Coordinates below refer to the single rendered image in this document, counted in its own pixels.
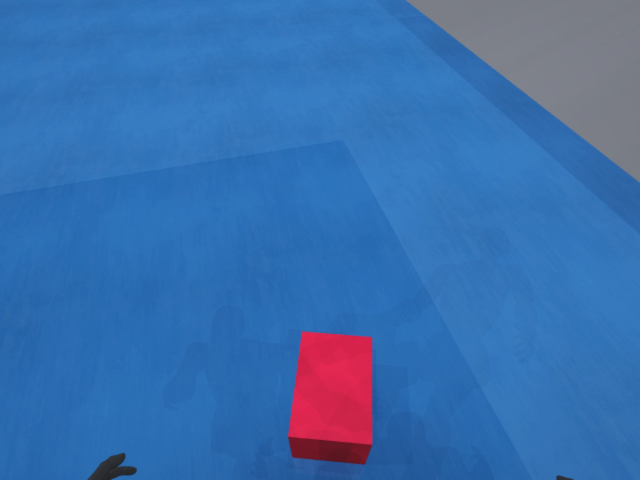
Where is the left robot hand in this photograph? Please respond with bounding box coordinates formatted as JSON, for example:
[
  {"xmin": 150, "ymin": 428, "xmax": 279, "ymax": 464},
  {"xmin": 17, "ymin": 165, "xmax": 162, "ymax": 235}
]
[{"xmin": 87, "ymin": 453, "xmax": 137, "ymax": 480}]

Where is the carton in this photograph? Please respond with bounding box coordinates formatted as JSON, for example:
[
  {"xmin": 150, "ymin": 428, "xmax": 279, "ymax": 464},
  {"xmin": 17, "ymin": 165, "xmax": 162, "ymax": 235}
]
[{"xmin": 288, "ymin": 332, "xmax": 372, "ymax": 465}]

